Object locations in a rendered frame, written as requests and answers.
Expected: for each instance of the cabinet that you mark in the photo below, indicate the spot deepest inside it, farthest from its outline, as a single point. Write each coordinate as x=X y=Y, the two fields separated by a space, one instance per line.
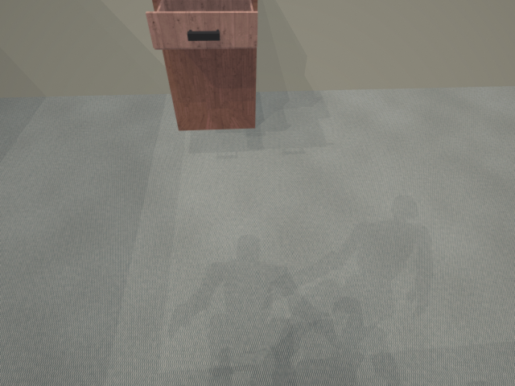
x=212 y=88

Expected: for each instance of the drawer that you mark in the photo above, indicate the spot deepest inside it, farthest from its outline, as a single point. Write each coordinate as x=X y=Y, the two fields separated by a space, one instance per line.
x=235 y=19

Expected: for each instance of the handle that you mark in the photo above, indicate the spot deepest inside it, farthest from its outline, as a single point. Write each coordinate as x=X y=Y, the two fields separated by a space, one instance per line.
x=203 y=35

